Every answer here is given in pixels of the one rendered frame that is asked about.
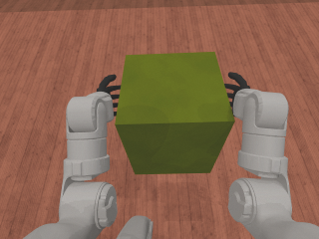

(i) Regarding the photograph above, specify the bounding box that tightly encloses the robot right hand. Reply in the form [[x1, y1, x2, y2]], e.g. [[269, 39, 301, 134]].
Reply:
[[224, 72, 250, 116]]

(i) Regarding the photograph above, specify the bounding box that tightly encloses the carton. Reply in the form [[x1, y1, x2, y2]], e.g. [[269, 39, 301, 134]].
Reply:
[[115, 52, 235, 175]]

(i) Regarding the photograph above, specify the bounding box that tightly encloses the robot left forearm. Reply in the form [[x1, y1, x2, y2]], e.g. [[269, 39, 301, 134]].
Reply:
[[59, 92, 115, 218]]

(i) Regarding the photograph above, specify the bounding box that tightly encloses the left robot upper arm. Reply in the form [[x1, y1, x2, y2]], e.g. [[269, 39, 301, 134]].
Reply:
[[23, 181, 118, 239]]

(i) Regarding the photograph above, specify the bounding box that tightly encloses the robot left hand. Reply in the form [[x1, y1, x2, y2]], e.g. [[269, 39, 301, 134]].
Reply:
[[97, 74, 121, 116]]

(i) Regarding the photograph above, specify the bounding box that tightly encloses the robot right forearm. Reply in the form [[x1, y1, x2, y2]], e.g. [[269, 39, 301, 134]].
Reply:
[[232, 89, 292, 213]]

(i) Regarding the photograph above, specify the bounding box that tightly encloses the right robot upper arm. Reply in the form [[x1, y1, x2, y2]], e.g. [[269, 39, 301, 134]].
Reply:
[[227, 177, 319, 239]]

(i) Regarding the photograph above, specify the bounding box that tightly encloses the robot left thigh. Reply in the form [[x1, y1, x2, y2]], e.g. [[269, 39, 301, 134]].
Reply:
[[117, 215, 154, 239]]

